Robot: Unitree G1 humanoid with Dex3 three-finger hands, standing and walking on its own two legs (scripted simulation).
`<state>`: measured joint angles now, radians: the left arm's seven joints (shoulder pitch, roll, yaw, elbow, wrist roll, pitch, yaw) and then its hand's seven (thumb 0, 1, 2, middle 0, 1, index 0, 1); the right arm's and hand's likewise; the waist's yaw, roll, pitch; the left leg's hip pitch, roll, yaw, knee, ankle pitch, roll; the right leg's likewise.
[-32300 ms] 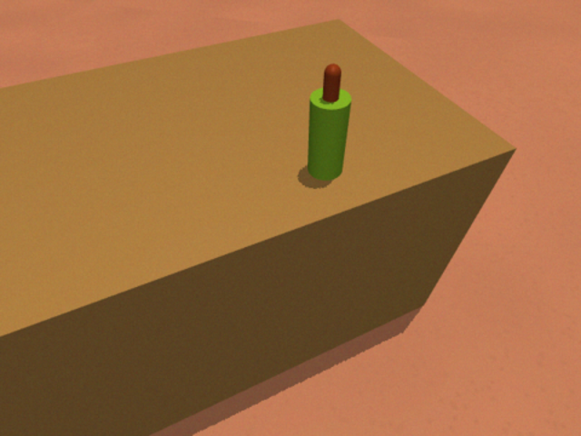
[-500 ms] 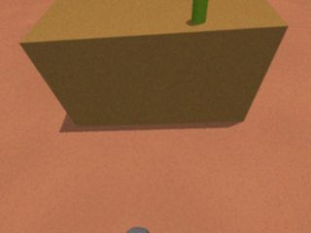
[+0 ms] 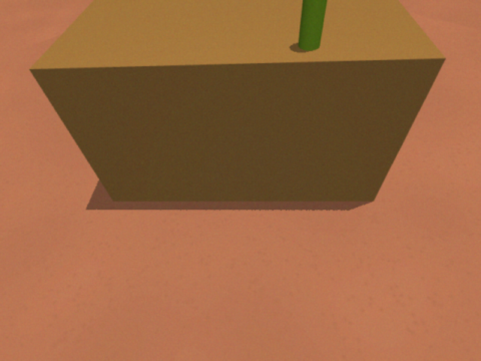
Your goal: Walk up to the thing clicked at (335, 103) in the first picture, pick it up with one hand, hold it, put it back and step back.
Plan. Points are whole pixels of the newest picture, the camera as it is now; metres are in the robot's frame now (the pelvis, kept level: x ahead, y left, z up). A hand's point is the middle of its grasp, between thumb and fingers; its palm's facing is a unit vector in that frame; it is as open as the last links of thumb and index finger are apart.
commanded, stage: step back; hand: right
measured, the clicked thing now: (313, 9) +1.07 -0.21 +0.10
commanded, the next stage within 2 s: stand in 0.40 s
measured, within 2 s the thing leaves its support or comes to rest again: neither
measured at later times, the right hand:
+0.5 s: hand out of the picture +0.14 -0.21 -0.14, palm faces -0.05 +0.94 -0.35, open 7.4 cm
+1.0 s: hand out of the picture +0.11 -0.22 -0.14, palm faces -0.04 +0.95 -0.32, open 7.4 cm
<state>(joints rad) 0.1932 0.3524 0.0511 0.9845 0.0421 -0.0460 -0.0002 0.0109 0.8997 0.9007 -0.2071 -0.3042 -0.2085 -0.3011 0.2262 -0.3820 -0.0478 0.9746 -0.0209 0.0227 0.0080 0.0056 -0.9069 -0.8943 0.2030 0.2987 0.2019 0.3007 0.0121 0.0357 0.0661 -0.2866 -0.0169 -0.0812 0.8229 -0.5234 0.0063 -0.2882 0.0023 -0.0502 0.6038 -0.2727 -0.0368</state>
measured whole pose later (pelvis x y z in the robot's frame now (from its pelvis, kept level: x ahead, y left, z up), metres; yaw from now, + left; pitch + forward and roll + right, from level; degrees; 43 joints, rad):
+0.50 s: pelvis +0.04 +0.04 +0.01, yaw +1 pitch -2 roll +0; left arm 0.09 0.38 0.02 1.07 0.00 -0.01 0.00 0.01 0.90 0.90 -0.21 -0.30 -0.21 -0.30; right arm 0.09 -0.34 -0.01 1.07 -0.02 -0.02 0.01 0.00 -0.91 -0.89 0.20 0.30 0.20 0.30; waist 0.01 -0.01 0.07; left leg -0.20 0.03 0.00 0.53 -0.30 -0.02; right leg -0.19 -0.05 -0.03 0.51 -0.28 0.03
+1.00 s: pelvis +0.02 +0.03 +0.02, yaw +1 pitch -3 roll +0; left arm 0.10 0.35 0.00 1.15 0.02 -0.02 -0.01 0.01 0.90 0.90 -0.21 -0.30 -0.21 -0.30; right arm 0.08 -0.35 -0.01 1.13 -0.01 -0.01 0.02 0.00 -0.91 -0.89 0.20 0.30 0.20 0.30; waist 0.00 0.01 0.07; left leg -0.11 0.03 0.00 0.34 -0.17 -0.03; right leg -0.11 -0.04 -0.04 0.33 -0.16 0.03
